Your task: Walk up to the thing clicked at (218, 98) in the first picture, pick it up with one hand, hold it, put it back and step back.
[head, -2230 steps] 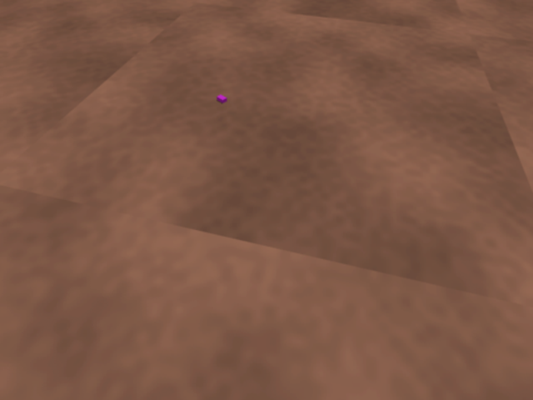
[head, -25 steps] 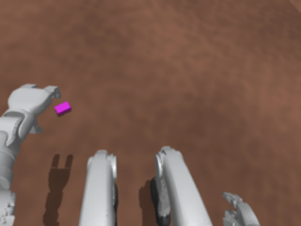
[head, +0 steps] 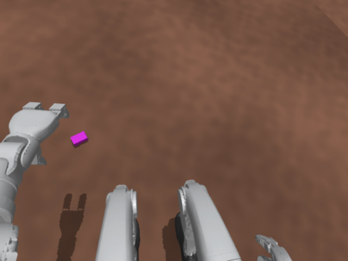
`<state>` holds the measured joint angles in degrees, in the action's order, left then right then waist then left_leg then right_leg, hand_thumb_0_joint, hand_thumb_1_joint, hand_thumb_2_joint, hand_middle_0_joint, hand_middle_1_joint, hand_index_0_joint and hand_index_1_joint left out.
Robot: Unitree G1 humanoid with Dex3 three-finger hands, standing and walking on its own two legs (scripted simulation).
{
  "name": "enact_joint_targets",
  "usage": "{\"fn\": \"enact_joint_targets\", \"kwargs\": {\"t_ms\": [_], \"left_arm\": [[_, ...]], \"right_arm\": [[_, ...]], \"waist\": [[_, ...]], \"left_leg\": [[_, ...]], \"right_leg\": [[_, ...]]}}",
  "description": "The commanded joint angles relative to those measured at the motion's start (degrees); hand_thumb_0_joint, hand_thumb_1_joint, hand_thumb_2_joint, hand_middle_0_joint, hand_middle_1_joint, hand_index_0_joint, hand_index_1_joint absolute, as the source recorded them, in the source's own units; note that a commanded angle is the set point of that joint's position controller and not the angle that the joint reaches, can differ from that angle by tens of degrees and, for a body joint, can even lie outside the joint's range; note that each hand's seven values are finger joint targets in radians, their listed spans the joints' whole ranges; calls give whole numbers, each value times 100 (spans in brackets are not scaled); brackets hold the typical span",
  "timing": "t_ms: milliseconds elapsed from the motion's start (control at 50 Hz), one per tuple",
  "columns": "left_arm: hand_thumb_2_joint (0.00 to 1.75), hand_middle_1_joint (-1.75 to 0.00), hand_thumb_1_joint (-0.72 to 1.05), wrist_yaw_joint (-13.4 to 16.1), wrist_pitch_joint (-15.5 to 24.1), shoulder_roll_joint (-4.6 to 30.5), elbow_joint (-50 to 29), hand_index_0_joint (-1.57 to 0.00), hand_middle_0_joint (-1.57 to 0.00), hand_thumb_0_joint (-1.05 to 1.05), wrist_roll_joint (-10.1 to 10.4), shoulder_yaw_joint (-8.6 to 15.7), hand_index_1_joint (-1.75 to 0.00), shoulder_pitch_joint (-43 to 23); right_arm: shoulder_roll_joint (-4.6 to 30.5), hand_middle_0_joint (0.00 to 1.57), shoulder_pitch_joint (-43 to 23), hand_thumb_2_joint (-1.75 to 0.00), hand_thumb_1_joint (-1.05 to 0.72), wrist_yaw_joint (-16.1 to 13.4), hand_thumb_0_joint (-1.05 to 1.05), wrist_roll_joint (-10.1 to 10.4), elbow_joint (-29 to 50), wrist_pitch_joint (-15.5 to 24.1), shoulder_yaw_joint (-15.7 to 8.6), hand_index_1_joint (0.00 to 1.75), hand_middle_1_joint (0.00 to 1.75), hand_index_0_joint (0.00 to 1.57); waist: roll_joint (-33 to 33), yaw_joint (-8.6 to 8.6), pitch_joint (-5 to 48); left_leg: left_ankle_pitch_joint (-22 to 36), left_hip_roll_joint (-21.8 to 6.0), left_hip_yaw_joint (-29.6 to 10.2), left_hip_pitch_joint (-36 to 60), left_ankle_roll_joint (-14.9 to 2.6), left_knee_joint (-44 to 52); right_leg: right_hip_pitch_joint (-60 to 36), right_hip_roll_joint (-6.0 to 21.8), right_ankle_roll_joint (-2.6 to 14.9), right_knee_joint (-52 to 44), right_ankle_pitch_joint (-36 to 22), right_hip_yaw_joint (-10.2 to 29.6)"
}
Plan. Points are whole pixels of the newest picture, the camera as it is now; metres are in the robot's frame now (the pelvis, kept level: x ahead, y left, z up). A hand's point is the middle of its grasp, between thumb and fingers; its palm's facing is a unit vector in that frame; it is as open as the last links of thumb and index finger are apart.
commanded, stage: go down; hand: left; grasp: from above
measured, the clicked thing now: (79, 138) +0.57 +0.32 -0.51
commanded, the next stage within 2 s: approach in 1.50 s
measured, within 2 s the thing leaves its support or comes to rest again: neither
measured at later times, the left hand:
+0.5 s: hand (34, 136) +0.40 +0.29 -0.06, palm faces -0.43 +0.04 -0.90, open 13.6 cm
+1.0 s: hand (29, 134) +0.40 +0.30 -0.05, palm faces -0.43 +0.03 -0.90, open 13.3 cm
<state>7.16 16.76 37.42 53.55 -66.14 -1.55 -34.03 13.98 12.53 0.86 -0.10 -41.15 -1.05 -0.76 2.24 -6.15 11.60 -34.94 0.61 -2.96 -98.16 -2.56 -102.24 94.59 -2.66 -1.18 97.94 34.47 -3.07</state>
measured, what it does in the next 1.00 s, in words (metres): stands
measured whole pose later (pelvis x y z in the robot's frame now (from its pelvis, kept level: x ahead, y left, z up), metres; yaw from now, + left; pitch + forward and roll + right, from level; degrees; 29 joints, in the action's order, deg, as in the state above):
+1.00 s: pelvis +0.02 +0.00 +0.05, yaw +0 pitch +29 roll -6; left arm 9.9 16.7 36.4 54.4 -66.9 -1.2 -31.7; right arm 13.6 11.6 1.4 0.0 -41.0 -2.1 -1.5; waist 2.1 -5.5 11.0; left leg -34.4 0.4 -3.2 -88.2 -2.6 -93.8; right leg 84.6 -2.9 -1.2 88.9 33.4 -2.8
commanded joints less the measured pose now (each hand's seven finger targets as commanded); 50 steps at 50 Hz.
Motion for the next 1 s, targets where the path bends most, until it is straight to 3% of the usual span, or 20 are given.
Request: {"fn": "enact_joint_targets", "kwargs": {"t_ms": [0, 80, 120, 220, 360, 400, 440, 480, 560, 660, 820, 860, 900, 980], "left_arm": [[92, -88, -45, 302, 37, 1396, -938, -14, -16, 0, 68, 461, -90, -1753], [93, -84, -45, 357, -23, 1425, -835, -14, -17, 0, 40, 478, -88, -1793], [91, -85, -44, 356, -50, 1359, -847, -14, -17, 0, 27, 450, -88, -1800], [91, -87, -45, 366, -105, 1310, -685, -15, -17, 0, 48, 416, -89, -1709], [90, -84, -43, 396, -69, 1364, -787, -17, -19, 0, 30, 459, -87, -1686], [90, -85, -44, 408, -63, 1448, -790, -17, -19, 0, 18, 534, -87, -1668], [90, -84, -44, 392, -56, 1324, -767, -17, -20, 0, 1, 455, -87, -1542], [90, -83, -44, 399, -30, 1493, -966, -17, -20, 0, 43, 582, -86, -1602], [90, -82, -43, 393, -14, 1327, -932, -17, -21, 0, 92, 534, -86, -1483], [87, -80, -40, 372, 11, 1396, -966, -20, -23, 0, 66, 600, -82, -1361], [85, -75, -37, 426, 18, 1452, -914, -24, -27, 0, 52, 641, -79, -1360], [84, -75, -36, 444, 3, 1292, -898, -24, -28, 0, 45, 482, -78, -1409], [84, -75, -36, 482, 0, 1366, -861, -24, -27, 0, 30, 527, -78, -1504], [83, -72, -34, 494, -14, 1182, -644, -26, -30, 0, 8, 398, -75, -1294]], "right_arm": [[1156, 20, 633, -90, -90, -33, 0, -1, 347, 142, -407, 30, 30, 20], [1214, 20, 594, -90, -90, -15, 0, 6, 307, 138, -457, 30, 30, 20], [1202, 20, 617, -90, -90, -21, 0, 7, 305, 120, -459, 30, 30, 20], [1128, 20, 599, -90, -91, -18, 0, 9, 312, 109, -428, 30, 30, 20], [1117, 20, 547, -90, -91, -31, 0, 27, 351, 98, -438, 30, 30, 20], [1125, 20, 551, -90, -91, -35, 0, 19, 344, 100, -450, 30, 30, 20], [1115, 20, 608, -90, -91, -25, 0, 7, 348, 94, -434, 30, 30, 20], [1122, 20, 592, -90, -91, -23, 0, 5, 337, 90, -461, 30, 30, 20], [1115, 20, 619, -90, -91, -5, 0, -1, 349, 83, -469, 30, 30, 20], [1139, 20, 643, -90, -91, 21, 0, -9, 354, 51, -497, 30, 30, 20], [1109, 20, 586, -90, -91, 12, 0, 14, 367, 15, -479, 30, 30, 20], [1071, 20, 565, -90, -91, 6, 0, 22, 391, 13, -441, 30, 30, 20], [1098, 20, 566, -90, -91, -12, 0, 38, 374, 10, -444, 30, 30, 20], [1087, 20, 520, -90, -91, -1, 0, 25, 361, 21, -431, 30, 30, 20]], "waist": [[888, 21, 2898], [940, 85, 2882], [921, 35, 2825], [778, 12, 2698], [755, 59, 2691], [772, 90, 2793], [853, 49, 2750], [849, 117, 2861], [801, 78, 2773], [819, 115, 2877], [704, 119, 2733], [766, 46, 2533], [670, 39, 2530], [682, 22, 2418]], "left_leg": [[743, -24, -271, 2877, 141, 1710], [710, -79, -459, 3207, 177, 1944], [631, -76, -463, 3159, 181, 2010], [714, -22, -247, 3040, 132, 1946], [567, -23, -240, 3130, 138, 2095], [700, -28, -220, 3267, 135, 2066], [969, -27, -224, 3271, 146, 2025], [1068, -46, -261, 3418, 152, 2069], [1151, -52, -260, 3426, 150, 2076], [1446, -78, -347, 3653, 170, 2108], [1090, -64, -277, 3596, 141, 2257], [885, -60, -256, 3523, 139, 2333], [723, -60, -250, 3463, 139, 2377], [916, -66, -280, 3429, 143, 2287]], "right_leg": [[-1204, -103, 368, -1149, -666, -129], [-1141, -108, 361, -1178, -624, -176], [-1215, -106, 358, -1248, -586, -179], [-1488, -112, 353, -1488, -639, -112], [-1647, -117, 359, -1620, -557, -81], [-1646, -124, 362, -1625, -627, -71], [-1632, -125, 370, -1567, -795, -89], [-1710, -113, 365, -1595, -852, -78], [-1724, -113, 363, -1634, -886, -84], [-1736, -116, 368, -1612, -1018, -96], [-1993, -134, 354, -1842, -853, -58], [-1980, -131, 345, -1929, -754, -49], [-2023, -137, 345, -1985, -642, -53], [-1869, -129, 356, -1850, -767, -56]]}}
